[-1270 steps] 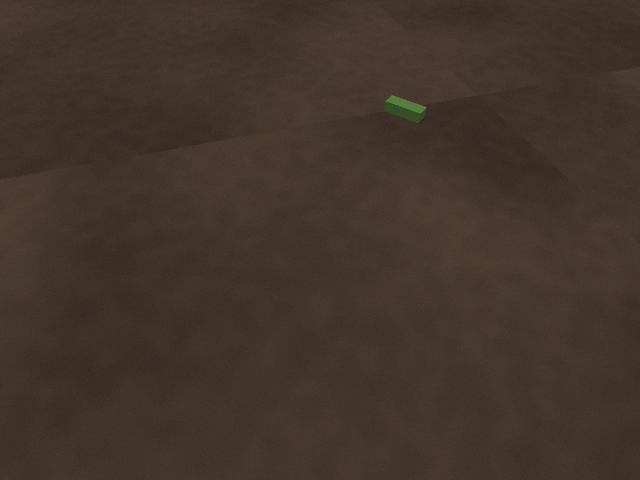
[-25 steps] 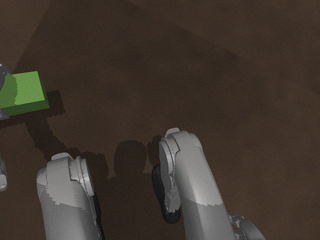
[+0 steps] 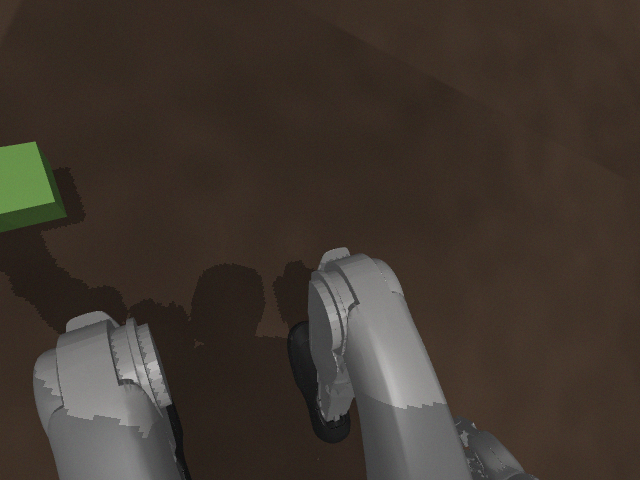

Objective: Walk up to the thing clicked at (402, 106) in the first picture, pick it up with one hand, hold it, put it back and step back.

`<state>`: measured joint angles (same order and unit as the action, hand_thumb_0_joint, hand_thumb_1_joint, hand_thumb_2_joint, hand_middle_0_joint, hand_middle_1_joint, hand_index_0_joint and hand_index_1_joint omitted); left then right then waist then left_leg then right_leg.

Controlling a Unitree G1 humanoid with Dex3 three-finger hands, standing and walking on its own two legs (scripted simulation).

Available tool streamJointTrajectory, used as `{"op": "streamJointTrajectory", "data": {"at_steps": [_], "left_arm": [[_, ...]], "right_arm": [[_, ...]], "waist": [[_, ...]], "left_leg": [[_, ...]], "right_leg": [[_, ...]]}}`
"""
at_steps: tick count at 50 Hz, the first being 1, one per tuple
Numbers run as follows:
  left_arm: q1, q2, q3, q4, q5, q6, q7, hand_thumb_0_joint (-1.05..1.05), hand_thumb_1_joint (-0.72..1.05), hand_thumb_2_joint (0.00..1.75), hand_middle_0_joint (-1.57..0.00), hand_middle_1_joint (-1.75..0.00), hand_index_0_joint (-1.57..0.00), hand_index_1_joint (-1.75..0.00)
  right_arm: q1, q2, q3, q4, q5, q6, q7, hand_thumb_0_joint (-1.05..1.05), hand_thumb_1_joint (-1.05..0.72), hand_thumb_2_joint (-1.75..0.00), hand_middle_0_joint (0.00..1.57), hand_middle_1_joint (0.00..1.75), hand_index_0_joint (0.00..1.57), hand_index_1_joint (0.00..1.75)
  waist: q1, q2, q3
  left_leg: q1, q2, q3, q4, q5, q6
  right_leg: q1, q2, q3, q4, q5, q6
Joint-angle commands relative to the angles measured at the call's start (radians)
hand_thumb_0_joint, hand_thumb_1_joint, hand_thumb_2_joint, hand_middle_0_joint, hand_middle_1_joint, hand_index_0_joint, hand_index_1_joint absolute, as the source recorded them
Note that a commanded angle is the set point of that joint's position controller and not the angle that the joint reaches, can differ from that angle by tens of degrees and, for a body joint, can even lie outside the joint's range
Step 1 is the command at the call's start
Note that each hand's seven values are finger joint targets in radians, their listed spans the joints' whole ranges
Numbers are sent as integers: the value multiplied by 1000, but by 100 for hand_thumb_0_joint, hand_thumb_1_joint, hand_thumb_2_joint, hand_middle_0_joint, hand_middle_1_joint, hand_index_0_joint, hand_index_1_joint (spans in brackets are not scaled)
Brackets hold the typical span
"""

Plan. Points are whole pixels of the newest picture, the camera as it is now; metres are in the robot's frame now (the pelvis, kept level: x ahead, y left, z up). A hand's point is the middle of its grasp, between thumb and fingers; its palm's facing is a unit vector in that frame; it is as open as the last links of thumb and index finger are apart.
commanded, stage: rest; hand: left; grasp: from above
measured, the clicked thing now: out of the picture +0.47 +0.33 -0.23
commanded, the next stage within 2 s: open in 0.96 s
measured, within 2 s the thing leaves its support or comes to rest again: rests again in 1.28 s
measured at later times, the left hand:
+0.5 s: hand out of the picture +0.47 +0.32 -0.24, palm faces -0.44 -0.15 -0.88, open 10.7 cm
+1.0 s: hand out of the picture +0.47 +0.32 -0.24, palm faces -0.44 -0.15 -0.89, open 10.7 cm
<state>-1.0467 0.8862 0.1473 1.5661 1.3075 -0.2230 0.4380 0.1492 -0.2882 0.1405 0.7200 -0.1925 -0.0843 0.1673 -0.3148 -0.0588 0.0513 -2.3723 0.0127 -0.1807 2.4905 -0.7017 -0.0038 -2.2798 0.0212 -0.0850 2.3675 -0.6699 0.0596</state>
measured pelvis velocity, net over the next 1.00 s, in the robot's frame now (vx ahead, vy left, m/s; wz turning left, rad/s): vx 0.00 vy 0.01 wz -0.07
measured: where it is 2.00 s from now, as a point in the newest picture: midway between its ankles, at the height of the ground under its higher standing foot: (250, 434)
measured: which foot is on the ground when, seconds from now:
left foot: down 0.00-1.00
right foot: down 0.00-1.00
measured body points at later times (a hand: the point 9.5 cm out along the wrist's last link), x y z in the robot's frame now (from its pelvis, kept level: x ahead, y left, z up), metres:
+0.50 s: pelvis +0.00 +0.00 -0.01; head +0.28 +0.11 +0.33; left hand +0.49 +0.32 -0.19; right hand +0.03 -0.27 -0.07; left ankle +0.07 +0.13 -0.28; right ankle +0.11 -0.13 -0.28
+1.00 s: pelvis +0.00 +0.01 -0.01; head +0.28 +0.12 +0.32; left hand +0.49 +0.33 -0.19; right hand +0.03 -0.25 -0.07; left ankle +0.07 +0.13 -0.28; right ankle +0.11 -0.13 -0.28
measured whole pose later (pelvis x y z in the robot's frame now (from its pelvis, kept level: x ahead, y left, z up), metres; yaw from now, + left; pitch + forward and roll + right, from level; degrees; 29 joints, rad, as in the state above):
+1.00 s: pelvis +0.00 +0.01 -0.01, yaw -4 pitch +29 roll -14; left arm -1.10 1.06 0.15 1.73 1.31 -0.24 0.55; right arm 0.11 -0.32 0.28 0.66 -0.26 -0.17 0.22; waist -0.39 -0.13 0.15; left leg -2.37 0.02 -0.25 2.56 -0.72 0.01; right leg -2.25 0.05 -0.14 2.37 -0.66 0.07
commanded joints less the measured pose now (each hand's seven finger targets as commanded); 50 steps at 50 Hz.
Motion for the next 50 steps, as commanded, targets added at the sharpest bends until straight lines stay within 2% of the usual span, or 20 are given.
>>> {"op": "streamJointTrajectory", "data": {"at_steps": [1, 2, 3, 6, 9, 14, 16, 17, 19, 20, 21, 22, 23, 25, 28, 31, 32, 35, 36, 50], "left_arm": [[-333, 293, 36, -145, -15, -6, 67, 0, 67, 87, -99, -78, -102, -76], [-317, 309, 42, -126, -4, -4, 69, 0, 65, 88, -99, -78, -101, -77], [-317, 281, 24, -116, 0, -5, 70, 0, 66, 86, -98, -78, -101, -75], [-296, 327, 68, -83, 3, -3, 83, 0, 68, 90, -101, -78, -103, -76], [-321, 318, 48, -73, 4, -3, 86, 0, 70, 89, -102, -80, -104, -78], [-292, 364, 63, -55, 6, -10, 94, 0, 71, 89, -103, -79, -105, -77], [-309, 358, 47, -75, 7, -13, 95, 0, 71, 88, -103, -77, -105, -75], [-304, 385, 67, -64, 14, -13, 101, 0, 71, 88, -104, -76, -106, -75], [-297, 363, 52, -58, 9, -14, 103, 0, 71, 88, -105, -76, -106, -75], [-295, 385, 63, -59, 14, -14, 106, 0, 71, 90, -105, -76, -106, -75], [-310, 357, 37, -61, 9, -13, 105, 0, 70, 89, -105, -76, -105, -75], [-299, 393, 62, -68, 12, -15, 113, 0, 70, 90, -105, -75, -105, -75], [-298, 387, 50, -61, 11, -14, 115, 0, 70, 88, -104, -76, -105, -75], [-284, 413, 74, -60, 11, -9, 128, 0, 69, 89, -104, -75, -105, -74], [-307, 379, 43, -45, 18, -4, 127, 0, 70, 91, -105, -75, -106, -75], [-299, 398, 56, -31, 5, -1, 139, 0, 70, 91, -105, -75, -105, -75], [-301, 395, 52, -17, 14, 1, 137, 0, 70, 91, -105, -75, -105, -75], [-307, 374, 24, -10, 6, -3, 137, 0, 67, 90, -103, -75, -103, -75], [-302, 397, 41, -2, 5, -2, 139, 0, 67, 89, -102, -77, -103, -76], [-310, 384, -13, 56, -4, -10, 148, 0, 59, 86, -97, -73, -97, -73]], "right_arm": [[213, -305, -75, -12, -3, -10, -15, 0, -90, -89, 20, 30, 20, 30], [218, -308, -71, -11, -5, -13, -15, 0, -90, -90, 20, 30, 20, 30], [227, -303, -65, -1, -12, -14, -12, 0, -90, -89, 20, 30, 20, 30], [239, -319, -59, 2, -20, -16, -10, 0, -90, -89, 20, 30, 20, 30], [222, -318, -47, -8, -29, -22, -4, 0, -90, -90, 20, 30, 20, 30], [203, -340, -35, -17, -38, -29, -5, 0, -90, -90, 20, 30, 20, 30], [197, -338, -27, -28, -44, -34, -3, 0, -90, -90, 20, 30, 20, 30], [210, -343, -20, -19, -49, -35, -2, 0, -90, -90, 20, 30, 20, 30], [198, -351, -22, -30, -48, -40, -2, 0, -90, -90, 20, 30, 20, 30], [205, -348, -19, -22, -50, -42, 1, 0, -90, -90, 20, 30, 20, 30], [189, -348, -16, -31, -51, -47, 3, 0, -90, -90, 20, 30, 20, 30], [198, -354, -14, -19, -54, -45, 2, 0, -90, -90, 20, 30, 20, 30], [191, -350, -13, -31, -50, -48, 4, 0, -90, -90, 20, 30, 20, 30], [194, -351, -6, -22, -56, -48, 7, 0, -90, -90, 20, 30, 20, 30], [188, -356, -2, -27, -63, -54, 13, 0, -90, -90, 20, 30, 20, 30], [182, -360, 7, -27, -64, -58, 16, 0, -90, -90, 20, 30, 20, 30], [188, -364, 12, -31, -66, -61, 19, 0, -90, -90, 20, 30, 20, 30], [166, -362, 15, -38, -65, -66, 22, 0, -90, -90, 20, 30, 20, 30], [172, -361, 21, -33, -65, -69, 24, 0, -90, -90, 20, 30, 20, 30], [157, -375, 51, -53, -63, -94, 37, 0, -90, -90, 20, 30, 20, 30]], "waist": [[-23, 434, -685], [-23, 441, -688], [-31, 452, -688], [-45, 441, -680], [-61, 434, -647], [-54, 465, -623], [-61, 472, -634], [-72, 459, -628], [-71, 467, -614], [-73, 486, -607], [-77, 482, -611], [-74, 492, -624], [-72, 486, -617], [-62, 504, -617], [-93, 521, -592], [-86, 503, -586], [-103, 499, -559], [-98, 501, -568], [-101, 497, -556], [-127, 472, -523]], "left_leg": [[547, 2, 96, -251, 213, 15], [560, 3, 97, -243, 231, 14], [568, 2, 98, -245, 244, 12], [559, 5, 92, -221, 282, 13], [526, 8, 93, -206, 254, 18], [537, 12, 77, -221, 224, 8], [534, 15, 78, -207, 229, 12], [530, 13, 79, -198, 238, 13], [537, 13, 74, -206, 239, 8], [555, 17, 71, -206, 251, 7], [560, 20, 67, -197, 244, 5], [562, 19, 65, -202, 255, 6], [547, 19, 67, -200, 245, 9], [555, 20, 63, -212, 254, 5], [569, 23, 59, -205, 265, 2], [553, 23, 51, -212, 245, 4], [553, 23, 52, -203, 253, 4], [538, 25, 47, -209, 228, 5], [543, 26, 44, -212, 228, 5], [524, 31, 32, -204, 221, 10]], "right_leg": [[325, 34, -131, -197, 234, -91], [336, 33, -130, -192, 252, -92], [339, 33, -132, -187, 262, -88], [357, 35, -139, -180, 299, -86], [358, 41, -135, -189, 284, -88], [335, 44, -155, -182, 243, -94], [359, 47, -153, -185, 256, -90], [366, 46, -156, -184, 266, -88], [348, 47, -162, -177, 264, -91], [347, 48, -164, -175, 269, -89], [334, 51, -163, -171, 266, -90], [356, 51, -167, -176, 275, -90], [363, 53, -162, -175, 273, -89], [362, 53, -168, -170, 279, -88], [337, 54, -173, -162, 291, -87], [341, 53, -178, -164, 277, -85], [330, 52, -180, -163, 284, -86], [337, 57, -179, -165, 268, -87], [336, 55, -182, -165, 270, -84], [361, 64, -188, -177, 274, -76]]}}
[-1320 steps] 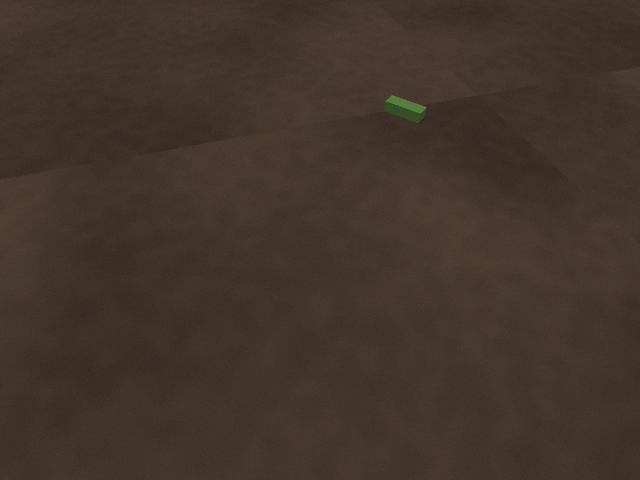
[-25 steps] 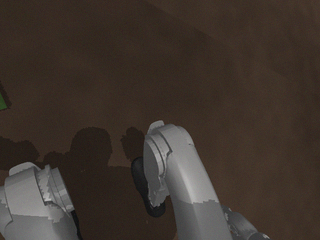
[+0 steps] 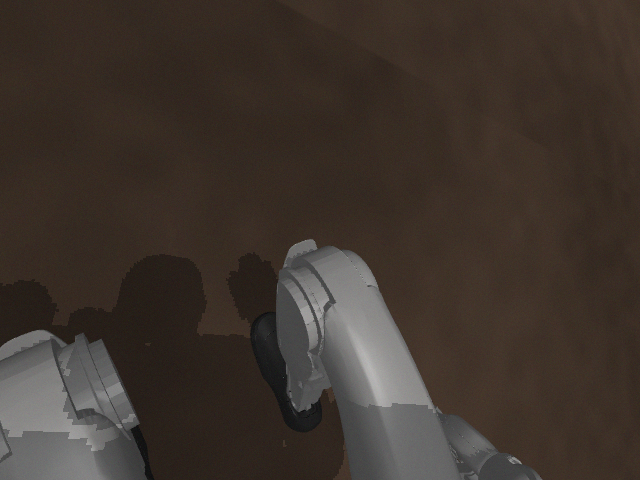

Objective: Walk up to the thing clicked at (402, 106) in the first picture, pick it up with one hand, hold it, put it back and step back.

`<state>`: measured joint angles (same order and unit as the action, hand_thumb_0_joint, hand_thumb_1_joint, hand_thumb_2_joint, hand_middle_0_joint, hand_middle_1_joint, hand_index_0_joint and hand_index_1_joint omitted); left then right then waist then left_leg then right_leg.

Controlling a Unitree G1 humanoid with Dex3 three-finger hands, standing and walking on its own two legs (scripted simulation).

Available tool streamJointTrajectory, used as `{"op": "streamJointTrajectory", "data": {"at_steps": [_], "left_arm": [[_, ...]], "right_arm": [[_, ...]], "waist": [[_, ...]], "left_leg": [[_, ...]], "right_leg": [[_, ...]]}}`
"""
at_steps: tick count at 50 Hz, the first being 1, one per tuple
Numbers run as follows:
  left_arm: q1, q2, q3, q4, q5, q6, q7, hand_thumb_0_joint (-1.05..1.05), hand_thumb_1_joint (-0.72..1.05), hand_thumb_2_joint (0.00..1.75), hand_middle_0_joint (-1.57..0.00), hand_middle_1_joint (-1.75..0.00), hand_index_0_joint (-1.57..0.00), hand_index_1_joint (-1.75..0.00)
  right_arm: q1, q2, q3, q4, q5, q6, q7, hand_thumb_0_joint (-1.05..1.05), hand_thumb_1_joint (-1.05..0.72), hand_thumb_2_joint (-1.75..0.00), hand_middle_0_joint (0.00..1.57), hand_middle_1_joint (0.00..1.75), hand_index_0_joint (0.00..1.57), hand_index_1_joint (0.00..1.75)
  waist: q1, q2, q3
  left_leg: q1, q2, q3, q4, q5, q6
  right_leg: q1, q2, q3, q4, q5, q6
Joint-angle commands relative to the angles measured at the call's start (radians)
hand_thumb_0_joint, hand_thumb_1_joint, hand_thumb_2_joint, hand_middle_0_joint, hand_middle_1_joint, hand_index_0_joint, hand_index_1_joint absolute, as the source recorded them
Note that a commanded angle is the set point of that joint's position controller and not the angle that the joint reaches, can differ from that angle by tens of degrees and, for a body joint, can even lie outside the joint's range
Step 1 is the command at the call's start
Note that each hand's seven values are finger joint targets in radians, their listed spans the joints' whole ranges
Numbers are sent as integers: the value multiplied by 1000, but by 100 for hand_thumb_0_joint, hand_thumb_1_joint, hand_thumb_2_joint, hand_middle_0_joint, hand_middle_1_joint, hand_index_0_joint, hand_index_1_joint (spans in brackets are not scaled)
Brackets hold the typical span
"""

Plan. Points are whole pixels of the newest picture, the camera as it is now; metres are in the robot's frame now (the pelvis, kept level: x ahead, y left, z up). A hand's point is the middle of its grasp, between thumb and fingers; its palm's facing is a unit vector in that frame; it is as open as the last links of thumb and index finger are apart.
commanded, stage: open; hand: left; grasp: from above
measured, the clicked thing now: out of the picture +0.45 +0.36 -0.27
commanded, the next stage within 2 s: withdraw in 0.96 s
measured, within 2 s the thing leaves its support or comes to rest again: rests again in 0.28 s
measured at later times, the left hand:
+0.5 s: hand out of the picture +0.46 +0.34 -0.24, palm faces -0.42 -0.17 -0.89, open 12.7 cm
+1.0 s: hand out of the picture +0.45 +0.34 -0.24, palm faces -0.44 -0.18 -0.88, open 14.0 cm
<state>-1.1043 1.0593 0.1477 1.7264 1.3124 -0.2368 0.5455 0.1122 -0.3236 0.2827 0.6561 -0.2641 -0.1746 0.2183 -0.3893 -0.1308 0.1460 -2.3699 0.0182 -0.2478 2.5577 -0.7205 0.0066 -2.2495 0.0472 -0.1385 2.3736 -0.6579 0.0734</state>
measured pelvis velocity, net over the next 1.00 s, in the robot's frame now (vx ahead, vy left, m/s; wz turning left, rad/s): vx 0.00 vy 0.00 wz -0.01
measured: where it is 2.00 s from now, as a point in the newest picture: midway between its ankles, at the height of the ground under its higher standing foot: (220, 436)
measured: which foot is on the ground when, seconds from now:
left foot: down 0.00-1.00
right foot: down 0.00-1.00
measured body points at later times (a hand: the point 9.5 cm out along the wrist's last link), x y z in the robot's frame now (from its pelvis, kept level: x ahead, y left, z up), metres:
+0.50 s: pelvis +0.00 +0.00 +0.00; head +0.28 +0.14 +0.33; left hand +0.47 +0.35 -0.19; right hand +0.05 -0.25 -0.05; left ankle +0.06 +0.12 -0.27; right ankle +0.12 -0.13 -0.27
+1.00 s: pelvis +0.00 +0.00 +0.00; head +0.27 +0.14 +0.33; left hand +0.47 +0.35 -0.19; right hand +0.05 -0.25 -0.05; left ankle +0.06 +0.12 -0.27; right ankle +0.12 -0.13 -0.27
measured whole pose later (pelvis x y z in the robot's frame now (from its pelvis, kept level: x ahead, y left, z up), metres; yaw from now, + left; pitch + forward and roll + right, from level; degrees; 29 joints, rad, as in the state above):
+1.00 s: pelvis +0.00 +0.00 +0.00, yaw -1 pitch +28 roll -15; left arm -1.10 1.08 0.12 1.71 1.29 -0.24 0.53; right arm 0.10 -0.34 0.31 0.63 -0.25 -0.18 0.22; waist -0.39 -0.14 0.16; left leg -2.36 0.02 -0.26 2.55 -0.72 0.00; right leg -2.23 0.05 -0.15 2.35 -0.65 0.08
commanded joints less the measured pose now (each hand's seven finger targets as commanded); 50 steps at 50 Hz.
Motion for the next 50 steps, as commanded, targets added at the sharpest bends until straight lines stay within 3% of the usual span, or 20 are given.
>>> {"op": "streamJointTrajectory", "data": {"at_steps": [1, 3, 4, 6, 12, 22, 23, 24, 25, 26, 27, 28, 30, 31, 34, 42, 45, 46, 48, 50], "left_arm": [[-240, 221, -6, -103, -4, 3, 43, 0, 59, 86, -96, -73, -96, -74], [-257, 180, -46, -94, -9, 0, 40, 0, 58, 84, -95, -75, -96, -74], [-241, 224, -7, -87, -14, 0, 49, 0, 50, 90, -87, -75, -88, -76], [-245, 203, -28, -86, -13, 1, 45, 0, 34, 87, -71, -76, -72, -77], [-254, 243, -10, -90, -19, -4, 57, 0, -13, 88, -41, -84, -41, -85], [-250, 239, -14, -137, -21, 11, 57, 0, -51, 101, -12, -98, -10, -100], [-242, 250, -5, -137, -24, 14, 59, 0, -53, 104, -10, -100, -8, -102], [-254, 212, -38, -143, -26, 17, 52, 0, -55, 104, -8, -102, -6, -104], [-226, 256, 7, -127, -27, 22, 57, 0, -56, 105, -7, -102, -5, -104], [-227, 233, -14, -127, -28, 25, 52, 0, -57, 107, -8, -102, -5, -105], [-217, 244, 4, -121, -33, 25, 52, 0, -57, 109, -8, -102, -4, -106], [-231, 213, -28, -138, -27, 26, 45, 0, -57, 108, -7, -103, -5, -106], [-236, 206, -29, -135, -39, 29, 37, 0, -57, 104, -6, -102, -4, -104], [-232, 249, 1, -134, -42, 29, 37, 0, -56, 104, -6, -101, -4, -104], [-216, 257, 12, -140, -36, 26, 33, 0, -56, 104, -6, -102, -4, -103], [-236, 212, -31, -155, -29, 8, 23, 0, -53, 103, -6, -102, -4, -104], [-238, 243, 0, -141, -36, 0, 31, 0, -51, 101, -5, -103, -5, -104], [-233, 218, -26, -116, -30, 0, 26, 0, -51, 100, -5, -103, -5, -103], [-243, 238, -16, -140, -27, -4, 33, 0, -51, 101, -5, -103, -4, -103], [-242, 208, -42, -116, -32, -1, 32, 0, -51, 98, -4, -103, -5, -102]], "right_arm": [[201, -343, -89, 12, 9, -4, -15, 0, -90, -90, 20, 30, 20, 30], [176, -339, -86, -1, 12, -8, -13, 0, -90, -90, 20, 30, 20, 30], [191, -334, -76, 12, 10, -6, -15, 0, -89, -90, 20, 30, 20, 30], [192, -340, -79, 6, 11, -11, -14, 0, -89, -90, 20, 30, 20, 30], [183, -337, -64, 2, 12, -15, -12, 0, -89, -90, 20, 30, 20, 30], [178, -354, -80, -4, 13, -19, -13, 0, -89, -90, 20, 30, 20, 30], [180, -350, -79, 4, 12, -18, -13, 0, -89, -90, 20, 30, 20, 30], [172, -347, -76, -10, 14, -22, -10, 0, -89, -90, 20, 30, 20, 30], [192, -351, -79, 6, 11, -18, -9, 0, -89, -90, 20, 30, 20, 30], [183, -353, -82, -5, 16, -17, -9, 0, -89, -90, 20, 30, 20, 30], [187, -348, -79, 4, 13, -16, -9, 0, -89, -90, 20, 30, 20, 30], [190, -353, -81, -3, 14, -17, -8, 0, -89, -90, 20, 30, 20, 30], [184, -354, -81, -9, 17, -20, -5, 0, -89, -90, 20, 30, 20, 30], [197, -350, -77, 5, 21, -19, -5, 0, -89, -90, 20, 30, 20, 30], [200, -355, -81, 0, 20, -14, -6, 0, -89, -90, 20, 30, 20, 30], [192, -348, -80, -6, 19, -1, -12, 0, -88, -90, 20, 30, 20, 30], [196, -345, -70, -3, 23, 0, -12, 0, -88, -90, 20, 30, 20, 30], [188, -344, -71, -3, 21, -3, -11, 0, -88, -90, 20, 30, 20, 30], [193, -344, -67, -2, 19, -1, -16, 0, -88, -90, 20, 30, 20, 30], [180, -347, -74, -11, 20, -8, -14, 0, -88, -90, 20, 30, 20, 30]], "waist": [[-51, 552, -618], [-55, 548, -599], [-50, 529, -619], [-59, 547, -609], [-53, 542, -589], [-41, 587, -633], [-36, 589, -650], [-46, 587, -637], [-40, 574, -643], [-39, 574, -627], [-37, 564, -634], [-49, 587, -631], [-48, 558, -620], [-48, 565, -620], [-39, 566, -630], [-51, 579, -635], [-44, 558, -618], [-59, 553, -589], [-52, 553, -632], [-54, 541, -600]], "left_leg": [[541, 27, 92, -282, 254, -6], [517, 27, 91, -278, 220, -3], [524, 30, 84, -281, 229, -4], [534, 29, 90, -273, 246, -6], [501, 29, 89, -276, 213, -3], [556, 34, 83, -289, 238, -12], [562, 34, 85, -283, 251, -11], [550, 31, 88, -281, 256, -9], [552, 32, 86, -287, 264, -10], [534, 30, 91, -283, 261, -7], [536, 31, 87, -283, 260, -8], [555, 31, 90, -282, 286, -10], [541, 30, 86, -280, 273, -8], [540, 32, 86, -279, 273, -8], [535, 30, 88, -281, 284, -9], [550, 31, 92, -282, 273, -9], [541, 31, 79, -294, 260, -10], [524, 31, 85, -278, 249, -7], [544, 32, 84, -285, 255, -7], [518, 30, 93, -280, 225, -4]], "right_leg": [[327, 36, -140, -179, 269, -90], [309, 39, -137, -182, 244, -92], [333, 38, -143, -184, 255, -88], [330, 36, -138, -175, 270, -88], [336, 37, -140, -185, 244, -88], [328, 40, -143, -182, 260, -92], [350, 42, -141, -185, 272, -92], [343, 41, -139, -183, 278, -91], [358, 39, -142, -185, 284, -91], [346, 42, -140, -187, 281, -90], [346, 39, -143, -186, 279, -90], [353, 41, -139, -187, 299, -90], [337, 38, -140, -187, 289, -89], [353, 38, -138, -186, 290, -89], [363, 38, -139, -190, 291, -92], [363, 41, -136, -191, 287, -92], [345, 37, -145, -188, 271, -92], [331, 38, -139, -188, 265, -91], [365, 41, -141, -197, 273, -90], [345, 43, -134, -196, 251, -90]]}}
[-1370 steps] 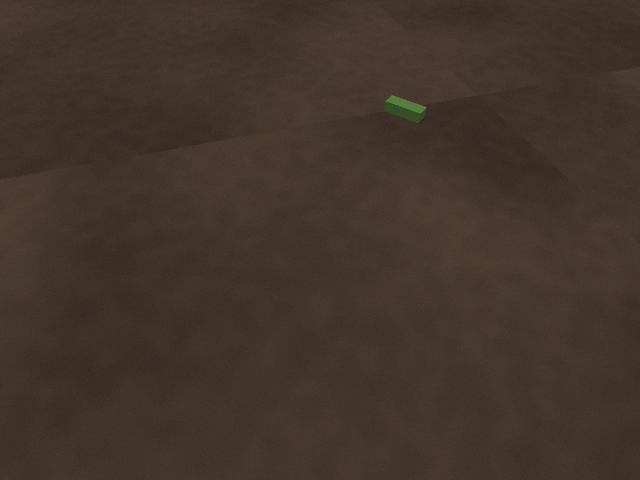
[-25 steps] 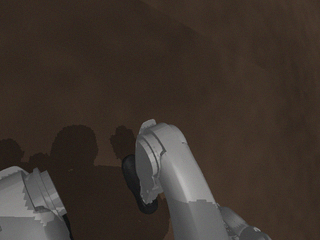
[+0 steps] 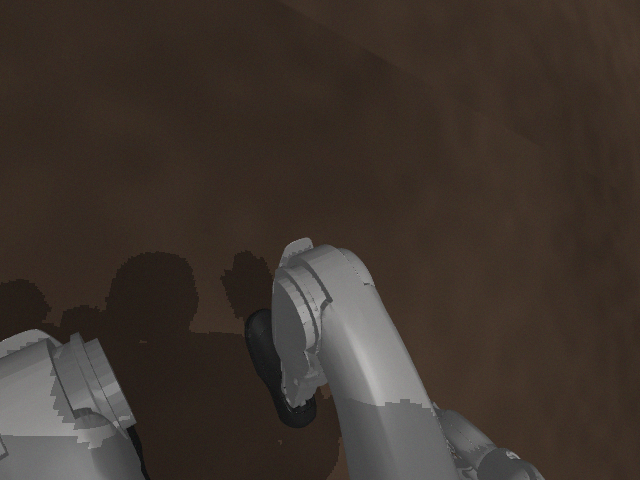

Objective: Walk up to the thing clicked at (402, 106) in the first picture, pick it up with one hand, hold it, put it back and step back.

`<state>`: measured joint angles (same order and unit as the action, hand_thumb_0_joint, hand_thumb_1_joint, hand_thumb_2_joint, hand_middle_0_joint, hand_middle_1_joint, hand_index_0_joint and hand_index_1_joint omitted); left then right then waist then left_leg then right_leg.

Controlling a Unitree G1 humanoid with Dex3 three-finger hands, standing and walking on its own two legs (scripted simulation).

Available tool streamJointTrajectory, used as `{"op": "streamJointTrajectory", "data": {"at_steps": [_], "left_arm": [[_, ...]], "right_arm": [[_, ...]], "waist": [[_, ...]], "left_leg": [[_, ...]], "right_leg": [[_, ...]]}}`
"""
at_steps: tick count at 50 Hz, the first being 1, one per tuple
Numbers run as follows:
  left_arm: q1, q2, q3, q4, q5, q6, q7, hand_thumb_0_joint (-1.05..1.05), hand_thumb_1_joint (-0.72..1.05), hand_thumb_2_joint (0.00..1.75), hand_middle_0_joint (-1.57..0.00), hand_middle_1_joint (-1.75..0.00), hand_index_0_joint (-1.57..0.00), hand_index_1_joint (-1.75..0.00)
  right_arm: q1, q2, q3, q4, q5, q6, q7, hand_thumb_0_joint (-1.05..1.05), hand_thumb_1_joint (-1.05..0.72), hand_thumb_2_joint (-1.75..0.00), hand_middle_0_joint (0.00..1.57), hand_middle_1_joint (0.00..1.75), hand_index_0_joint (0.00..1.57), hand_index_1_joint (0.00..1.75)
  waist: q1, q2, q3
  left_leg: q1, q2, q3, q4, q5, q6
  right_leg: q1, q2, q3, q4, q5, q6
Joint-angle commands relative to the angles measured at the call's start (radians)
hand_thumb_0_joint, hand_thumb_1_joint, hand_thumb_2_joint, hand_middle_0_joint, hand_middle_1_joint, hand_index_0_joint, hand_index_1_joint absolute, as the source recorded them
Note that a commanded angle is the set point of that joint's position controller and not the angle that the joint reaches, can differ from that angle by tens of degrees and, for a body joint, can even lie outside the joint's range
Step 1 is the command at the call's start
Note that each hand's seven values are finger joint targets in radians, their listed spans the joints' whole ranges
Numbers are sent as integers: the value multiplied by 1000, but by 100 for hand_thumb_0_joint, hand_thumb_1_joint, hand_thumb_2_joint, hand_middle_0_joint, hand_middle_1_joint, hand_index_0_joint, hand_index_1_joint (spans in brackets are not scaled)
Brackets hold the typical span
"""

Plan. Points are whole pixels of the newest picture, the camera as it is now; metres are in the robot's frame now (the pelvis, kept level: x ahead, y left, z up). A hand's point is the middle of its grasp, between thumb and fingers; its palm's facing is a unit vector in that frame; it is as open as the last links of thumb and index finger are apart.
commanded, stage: withdraw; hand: left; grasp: from above
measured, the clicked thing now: out of the picture +0.46 +0.36 -0.27
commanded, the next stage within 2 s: home in 0.96 s
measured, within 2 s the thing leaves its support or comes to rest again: neither
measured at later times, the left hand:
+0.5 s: hand out of the picture +0.47 +0.38 -0.12, palm faces -0.35 -0.09 -0.93, open 14.1 cm
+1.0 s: hand out of the picture +0.44 +0.35 -0.13, palm faces -0.46 -0.11 -0.88, open 14.0 cm
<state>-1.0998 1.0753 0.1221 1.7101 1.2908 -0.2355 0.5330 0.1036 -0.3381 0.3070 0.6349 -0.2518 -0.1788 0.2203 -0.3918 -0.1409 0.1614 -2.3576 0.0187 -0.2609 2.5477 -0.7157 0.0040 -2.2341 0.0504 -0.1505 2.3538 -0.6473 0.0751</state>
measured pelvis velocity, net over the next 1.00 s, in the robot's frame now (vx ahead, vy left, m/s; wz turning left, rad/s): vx -0.01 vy -0.01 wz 0.10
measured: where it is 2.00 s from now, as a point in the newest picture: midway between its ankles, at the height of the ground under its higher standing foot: (215, 434)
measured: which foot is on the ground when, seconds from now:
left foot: down 0.00-1.00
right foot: down 0.00-1.00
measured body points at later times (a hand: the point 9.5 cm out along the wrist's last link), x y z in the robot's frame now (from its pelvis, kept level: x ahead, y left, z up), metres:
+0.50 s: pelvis +0.00 +0.00 +0.03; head +0.24 +0.11 +0.39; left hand +0.48 +0.38 -0.07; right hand +0.09 -0.26 -0.06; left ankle +0.06 +0.12 -0.27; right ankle +0.12 -0.13 -0.27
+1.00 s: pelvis -0.01 -0.01 +0.03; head +0.23 +0.10 +0.39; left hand +0.46 +0.35 -0.08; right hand +0.06 -0.28 -0.06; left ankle +0.06 +0.12 -0.27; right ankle +0.12 -0.13 -0.27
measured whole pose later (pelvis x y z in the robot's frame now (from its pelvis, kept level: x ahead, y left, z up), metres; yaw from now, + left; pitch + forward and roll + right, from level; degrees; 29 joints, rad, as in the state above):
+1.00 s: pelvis -0.01 -0.01 +0.03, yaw +6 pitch +32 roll -10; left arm -1.06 0.88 0.06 1.42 1.27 -0.29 0.25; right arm 0.18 -0.32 0.15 0.65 -0.15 0.02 0.12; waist -0.29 -0.03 0.02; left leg -2.33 0.00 -0.16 2.40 -0.63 0.00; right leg -2.23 0.01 -0.08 2.28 -0.62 0.05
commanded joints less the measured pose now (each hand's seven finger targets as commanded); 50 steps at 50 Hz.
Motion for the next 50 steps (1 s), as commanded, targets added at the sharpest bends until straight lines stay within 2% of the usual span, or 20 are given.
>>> {"op": "streamJointTrajectory", "data": {"at_steps": [1, 2, 4, 6, 9, 12, 13, 14, 15, 18, 22, 26, 28, 30, 32, 33, 34, 38, 43, 50], "left_arm": [[-242, 218, -2, -97, -10, -3, 48, 0, -51, 100, -5, -103, -5, -103], [-254, 244, 14, -124, -9, -3, 52, 0, -51, 101, -5, -102, -4, -103], [-257, 214, -7, -124, -3, -2, 52, 0, -53, 99, -6, -104, -7, -102], [-264, 276, 39, -173, 1, 1, 53, 0, -54, 100, -6, -103, -7, -102], [-236, 240, 38, -249, 9, 21, 41, 0, -55, 100, -6, -103, -7, -102], [-224, 208, 51, -360, -17, 47, 19, 0, -55, 101, -6, -102, -6, -102], [-220, 173, 30, -425, -19, 60, 1, 0, -55, 101, -6, -102, -6, -102], [-211, 224, 85, -471, -29, 72, -6, 0, -55, 101, -6, -102, -6, -102], [-185, 179, 62, -516, -37, 87, -25, 0, -56, 102, -6, -102, -6, -103], [-160, 97, 36, -556, -77, 129, -97, 0, -55, 102, -6, -102, -6, -103], [-195, 16, -23, -615, -112, 157, -222, 0, -55, 103, -7, -104, -6, -105], [-214, -67, -79, -598, -151, 155, -345, 0, -54, 104, -7, -104, -6, -105], [-166, -47, -61, -530, -154, 146, -388, 0, -53, 103, -7, -103, -6, -104], [-225, -76, -95, -577, -155, 119, -424, 0, -53, 103, -7, -104, -7, -104], [-224, -48, -92, -559, -157, 89, -441, 0, -52, 103, -7, -104, -7, -105], [-171, -20, -71, -481, -149, 83, -443, 0, -52, 103, -7, -104, -7, -104], [-231, -17, -83, -560, -146, 57, -444, 0, -53, 103, -8, -104, -7, -104], [-256, 33, -62, -510, -111, -6, -396, 0, -53, 103, -8, -103, -7, -104], [-276, 15, -74, -425, -66, -47, -303, 0, -53, 102, -7, -104, -7, -103], [-358, 123, 26, -493, -13, -41, -168, 0, -54, 100, -6, -102, -7, -101]], "right_arm": [[190, -335, -98, 13, 9, -4, -17, 0, -88, -90, 20, 30, 20, 30], [195, -341, -96, 7, 12, -5, -19, 0, -88, -90, 20, 30, 20, 30], [190, -337, -98, 6, 7, -7, -20, 0, -90, -90, 20, 30, 20, 30], [194, -340, -98, 7, 13, -6, -21, 0, -90, -90, 20, 30, 20, 30], [202, -328, -124, 11, 11, -5, -15, 0, -90, -90, 20, 30, 20, 30], [210, -319, -161, 12, 26, 2, -3, 0, -90, -90, 20, 30, 20, 30], [217, -306, -172, 20, 34, 4, 2, 0, -90, -90, 20, 30, 20, 30], [224, -312, -196, 22, 41, 11, 4, 0, -90, -90, 20, 30, 20, 30], [230, -296, -203, 17, 52, 23, 8, 0, -90, -90, 20, 30, 20, 30], [247, -279, -246, 34, 86, 55, 19, 0, -90, -90, 20, 30, 20, 30], [282, -252, -280, 35, 122, 106, 6, 0, -90, -90, 20, 30, 20, 30], [292, -240, -300, 16, 147, 153, -32, 0, -90, -90, 20, 30, 20, 30], [297, -258, -304, 1, 152, 172, -61, 0, -90, -90, 20, 30, 20, 30], [279, -222, -291, -18, 152, 186, -79, 0, -90, -90, 20, 30, 20, 30], [281, -215, -276, -14, 153, 192, -96, 0, -90, -90, 20, 30, 20, 30], [267, -222, -273, -20, 152, 196, -103, 0, -90, -90, 20, 30, 20, 30], [269, -219, -263, -24, 153, 199, -110, 0, -90, -90, 20, 30, 20, 30], [245, -205, -237, -29, 144, 209, -126, 0, -90, -90, 20, 30, 20, 30], [257, -223, -224, -2, 123, 204, -127, 0, -90, -90, 20, 30, 20, 30], [279, -248, -244, 10, 102, 178, -114, 0, -90, -90, 20, 30, 20, 30]], "waist": [[-51, 541, -605], [-44, 548, -617], [-47, 578, -618], [-22, 588, -655], [-5, 680, -733], [28, 734, -793], [52, 771, -820], [72, 768, -864], [99, 789, -904], [111, 709, -898], [97, 588, -899], [74, 446, -823], [60, 356, -735], [71, 336, -765], [82, 335, -729], [91, 307, -705], [91, 331, -717], [112, 395, -763], [82, 442, -773], [102, 579, -893]], "left_leg": [[488, 31, 107, -270, 203, 2], [500, 30, 103, -275, 207, 0], [517, 31, 99, -288, 198, -5], [531, 32, 93, -285, 210, -7], [621, 34, 98, -291, 301, -21], [662, 29, 105, -314, 334, -28], [680, 24, 117, -324, 350, -30], [689, 24, 119, -327, 358, -29], [685, 16, 137, -338, 373, -27], [649, 11, 155, -359, 346, -11], [613, 1, 167, -410, 270, 6], [545, -12, 172, -445, 186, 17], [496, -18, 173, -444, 161, 22], [476, -19, 195, -439, 170, 29], [464, -24, 201, -450, 164, 27], [457, -23, 197, -451, 140, 25], [465, -22, 198, -450, 152, 25], [493, -19, 198, -454, 145, 21], [529, -18, 192, -430, 168, 17], [634, -20, 187, -412, 203, 1]], "right_leg": [[331, 42, -121, -185, 226, -91], [327, 38, -124, -182, 227, -91], [315, 38, -128, -175, 219, -95], [312, 32, -130, -168, 226, -95], [312, 30, -126, -144, 288, -100], [288, 22, -116, -144, 299, -107], [280, 22, -108, -148, 301, -110], [289, 20, -103, -151, 305, -111], [306, 18, -91, -159, 318, -115], [283, 14, -65, -197, 300, -113], [341, 12, -38, -267, 256, -113], [354, 4, -19, -330, 176, -118], [357, -4, -16, -365, 143, -119], [403, -3, 4, -378, 150, -116], [402, -9, 8, -389, 131, -115], [384, -7, 9, -386, 96, -120], [377, -10, 4, -383, 110, -118], [361, -5, 5, -347, 107, -116], [331, -5, -14, -309, 142, -112], [277, -13, -39, -245, 175, -116]]}}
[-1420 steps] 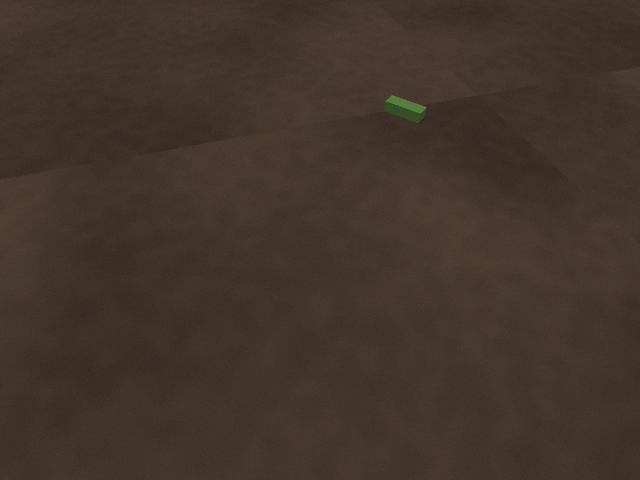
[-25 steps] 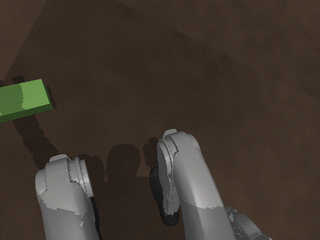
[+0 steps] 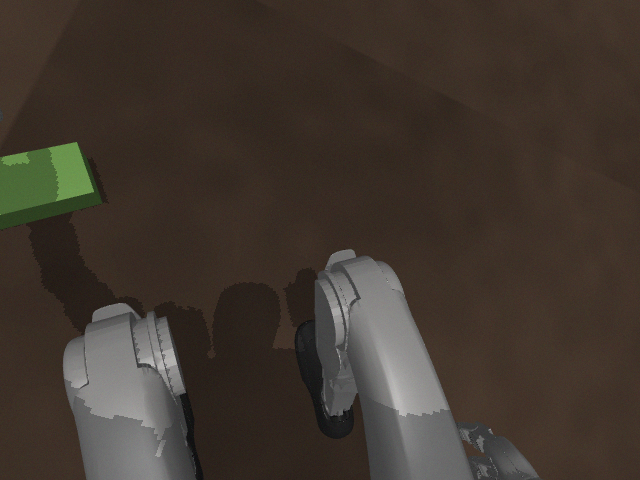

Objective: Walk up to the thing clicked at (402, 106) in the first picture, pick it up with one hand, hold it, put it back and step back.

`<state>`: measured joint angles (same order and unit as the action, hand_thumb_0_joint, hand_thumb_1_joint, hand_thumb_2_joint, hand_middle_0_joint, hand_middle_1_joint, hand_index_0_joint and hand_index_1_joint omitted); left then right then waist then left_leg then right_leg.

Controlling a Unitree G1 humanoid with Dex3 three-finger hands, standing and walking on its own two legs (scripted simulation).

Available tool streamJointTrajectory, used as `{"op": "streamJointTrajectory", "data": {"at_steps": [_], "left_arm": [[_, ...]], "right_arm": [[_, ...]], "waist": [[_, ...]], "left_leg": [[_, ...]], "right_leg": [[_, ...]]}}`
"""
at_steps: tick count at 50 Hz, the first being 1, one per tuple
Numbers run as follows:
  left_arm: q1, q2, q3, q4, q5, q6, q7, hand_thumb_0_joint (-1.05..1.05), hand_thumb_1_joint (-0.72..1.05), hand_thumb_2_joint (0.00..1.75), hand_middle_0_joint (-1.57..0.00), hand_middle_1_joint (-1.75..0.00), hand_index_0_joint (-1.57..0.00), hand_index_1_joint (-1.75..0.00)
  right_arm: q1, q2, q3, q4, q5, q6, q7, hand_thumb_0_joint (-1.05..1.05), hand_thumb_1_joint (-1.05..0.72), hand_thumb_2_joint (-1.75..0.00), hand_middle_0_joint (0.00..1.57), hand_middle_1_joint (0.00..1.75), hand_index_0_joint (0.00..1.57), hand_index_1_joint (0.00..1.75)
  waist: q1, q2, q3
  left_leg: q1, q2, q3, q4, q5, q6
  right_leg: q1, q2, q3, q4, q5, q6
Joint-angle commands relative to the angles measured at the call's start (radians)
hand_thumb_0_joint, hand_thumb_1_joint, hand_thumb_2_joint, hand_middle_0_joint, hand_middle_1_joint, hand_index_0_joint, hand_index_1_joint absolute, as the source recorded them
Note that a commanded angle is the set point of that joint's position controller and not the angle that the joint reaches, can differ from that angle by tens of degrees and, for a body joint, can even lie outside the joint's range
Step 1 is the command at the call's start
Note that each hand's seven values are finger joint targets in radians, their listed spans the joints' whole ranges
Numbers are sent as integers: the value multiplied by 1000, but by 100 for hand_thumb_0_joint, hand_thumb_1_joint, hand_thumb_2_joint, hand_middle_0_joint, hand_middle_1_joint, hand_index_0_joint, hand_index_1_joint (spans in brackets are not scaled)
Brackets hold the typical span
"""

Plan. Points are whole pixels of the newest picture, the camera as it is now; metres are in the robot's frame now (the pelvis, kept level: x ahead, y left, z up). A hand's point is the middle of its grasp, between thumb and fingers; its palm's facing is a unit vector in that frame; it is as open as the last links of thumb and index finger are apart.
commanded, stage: home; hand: left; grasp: from above
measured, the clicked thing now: (6, 193) +0.51 +0.32 -0.30
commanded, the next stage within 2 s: none
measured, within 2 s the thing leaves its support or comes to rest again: neither
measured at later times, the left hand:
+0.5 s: hand out of the picture +0.43 +0.31 -0.03, palm faces -0.33 -0.46 -0.82, open 10.0 cm
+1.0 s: hand out of the picture +0.28 +0.24 +0.18, palm faces +0.06 -0.93 -0.35, open 7.4 cm
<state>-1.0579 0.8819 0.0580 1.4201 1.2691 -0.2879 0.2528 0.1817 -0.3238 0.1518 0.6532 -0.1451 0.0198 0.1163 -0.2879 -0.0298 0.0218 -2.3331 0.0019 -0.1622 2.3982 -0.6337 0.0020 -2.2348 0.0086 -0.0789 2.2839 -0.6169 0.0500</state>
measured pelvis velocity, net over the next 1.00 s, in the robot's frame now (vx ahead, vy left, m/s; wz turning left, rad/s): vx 0.04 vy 0.00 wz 0.13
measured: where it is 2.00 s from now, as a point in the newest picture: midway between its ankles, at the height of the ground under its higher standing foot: (258, 427)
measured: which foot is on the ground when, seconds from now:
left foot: down 0.00-1.00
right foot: down 0.00-1.00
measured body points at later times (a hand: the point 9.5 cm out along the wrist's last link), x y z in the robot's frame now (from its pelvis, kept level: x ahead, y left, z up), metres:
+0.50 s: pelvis +0.02 +0.00 +0.09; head +0.22 +0.06 +0.48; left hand +0.44 +0.33 +0.02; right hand +0.11 -0.26 -0.03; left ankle +0.09 +0.13 -0.30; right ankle +0.12 -0.13 -0.30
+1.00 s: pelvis +0.04 +0.00 +0.27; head +0.15 +0.04 +0.70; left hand +0.28 +0.29 +0.20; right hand +0.27 -0.21 +0.18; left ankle +0.08 +0.13 -0.30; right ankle +0.12 -0.13 -0.30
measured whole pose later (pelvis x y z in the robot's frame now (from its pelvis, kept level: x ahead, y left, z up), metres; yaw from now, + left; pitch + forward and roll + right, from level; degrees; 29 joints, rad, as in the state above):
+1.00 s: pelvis +0.04 +0.00 +0.27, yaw +7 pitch +24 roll -4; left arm 0.04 0.33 0.05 0.21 0.07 0.32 0.05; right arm 0.11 -0.21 0.03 0.54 0.03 -0.09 -0.06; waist -0.07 0.03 -0.19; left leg -1.36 0.03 -0.07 1.53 -0.59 -0.01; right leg -1.31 -0.01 -0.05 1.46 -0.58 0.03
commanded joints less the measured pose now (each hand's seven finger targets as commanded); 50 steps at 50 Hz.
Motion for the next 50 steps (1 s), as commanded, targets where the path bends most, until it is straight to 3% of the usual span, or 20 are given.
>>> {"op": "streamJointTrajectory", "data": {"at_steps": [1, 3, 4, 6, 9, 11, 13, 16, 19, 24, 26, 30, 32, 39, 43, 46, 50], "left_arm": [[-395, 334, 103, -219, 8, 21, 125, 0, -53, 100, -7, -102, -7, -101], [-422, 335, 115, -273, 9, 48, 140, 0, -53, 100, -6, -101, -7, -100], [-402, 320, 116, -255, -1, 64, 141, 0, -46, 92, -14, -93, -15, -92], [-382, 283, 92, -229, -23, 97, 129, 0, -35, 95, -23, -77, -20, -79], [-308, 267, 104, -264, -83, 146, 89, 0, -27, 90, -22, -69, -20, -71], [-220, 202, 85, -283, -133, 178, 38, 0, -11, 92, -22, -65, -20, -67], [-186, 198, 108, -386, -205, 198, -16, 0, 5, 91, -22, -59, -20, -61], [-35, 108, 94, -516, -321, 225, -104, 0, 29, 88, -21, -48, -19, -49], [102, 44, 103, -678, -457, 254, -173, 0, 52, 83, -19, -37, -19, -37], [304, -66, 99, -931, -641, 293, -243, 0, 89, 90, -20, -30, -20, -30], [346, -88, 109, -1014, -692, 304, -245, 0, 90, 90, -20, -30, -20, -30], [463, -168, 95, -1110, -782, 345, -228, 0, 90, 90, -20, -30, -20, -30], [512, -193, 96, -1193, -830, 369, -220, 0, 90, 90, -20, -30, -20, -30], [752, -324, 60, -1275, -1014, 473, -202, 0, 90, 90, -20, -30, -20, -30], [843, -347, 73, -1355, -1127, 523, -191, 0, 90, 90, -20, -30, -20, -30], [939, -391, 64, -1395, -1182, 558, -181, 0, 90, 90, -20, -30, -20, -30], [1066, -433, 78, -1458, -1242, 607, -162, 0, 90, 90, -20, -30, -20, -30]], "right_arm": [[198, -258, -93, -12, -5, -24, -8, 0, -90, -90, 20, 30, 20, 30], [207, -257, -105, -9, -4, -33, -6, 0, -90, -90, 20, 30, 20, 30], [205, -257, -114, -4, 1, -37, -6, 0, -89, -89, 20, 30, 20, 30], [219, -241, -114, 4, 5, -45, 0, 0, -89, -89, 20, 30, 20, 30], [240, -234, -132, 13, 21, -45, 5, 0, -89, -89, 20, 30, 20, 30], [252, -226, -151, 17, 37, -38, 8, 0, -89, -90, 20, 30, 20, 30], [260, -229, -180, 1, 59, -28, 7, 0, -89, -90, 20, 30, 20, 30], [253, -210, -211, -28, 87, -9, 5, 0, -90, -90, 20, 30, 20, 30], [215, -196, -215, -56, 108, 5, -6, 0, -90, -90, 20, 30, 20, 30], [145, -158, -230, -113, 136, 7, -29, 0, -90, -90, 20, 30, 20, 30], [120, -148, -237, -130, 144, 0, -39, 0, -90, -90, 20, 30, 20, 30], [74, -128, -236, -149, 159, -18, -66, 0, -90, -90, 20, 30, 20, 30], [55, -121, -238, -160, 165, -35, -83, 0, -90, -90, 20, 30, 20, 30], [-21, -97, -223, -183, 179, -94, -138, 0, -90, -90, 20, 30, 20, 30], [-53, -78, -204, -206, 181, -126, -165, 0, -90, -90, 20, 30, 20, 30], [-43, -59, -192, -217, 185, -147, -189, 0, -90, -90, 20, 30, 20, 30], [-11, -36, -171, -227, 187, -170, -225, 0, -90, -90, 20, 30, 20, 30]], "waist": [[7, 491, -773], [7, 519, -826], [10, 521, -821], [-2, 478, -838], [43, 460, -879], [60, 427, -897], [87, 424, -940], [119, 370, -927], [128, 298, -851], [162, 228, -813], [179, 252, -829], [179, 220, -770], [187, 225, -788], [187, 185, -670], [201, 176, -611], [190, 150, -581], [204, 134, -570]], "left_leg": [[614, -2, 92, -265, 116, 3], [640, -2, 94, -277, 108, 4], [644, -2, 94, -282, 108, 3], [626, 2, 102, -278, 106, 14], [609, -4, 121, -305, 125, 22], [646, -3, 117, -343, 151, 20], [685, -5, 111, -380, 175, 19], [723, 0, 99, -445, 181, 19], [708, -1, 88, -494, 171, 25], [777, 8, 77, -609, 124, 31], [849, 19, 61, -672, 93, 25], [928, 21, 66, -762, 58, 23], [996, 19, 73, -808, 68, 21], [1145, 22, 52, -969, 62, 11], [1225, 22, 47, -1077, -8, 14], [1298, 21, 54, -1137, 42, 13], [1410, 17, 71, -1212, 176, 11]], "right_leg": [[282, 30, -106, -173, 140, -94], [279, 25, -101, -176, 141, -94], [264, 21, -98, -174, 142, -95], [309, 30, -92, -197, 150, -91], [373, 29, -79, -232, 164, -86], [403, 27, -76, -250, 182, -87], [433, 22, -66, -273, 198, -87], [476, 21, -54, -331, 191, -88], [519, 17, -42, -395, 188, -87], [603, 10, -16, -510, 158, -82], [629, 8, -12, -537, 143, -79], [703, 6, -2, -638, 117, -78], [762, 4, 7, -689, 123, -76], [887, -2, 19, -837, 112, -71], [987, -2, 36, -946, 61, -67], [1084, -1, 39, -1029, 100, -64], [1238, 1, 41, -1129, 199, -65]]}}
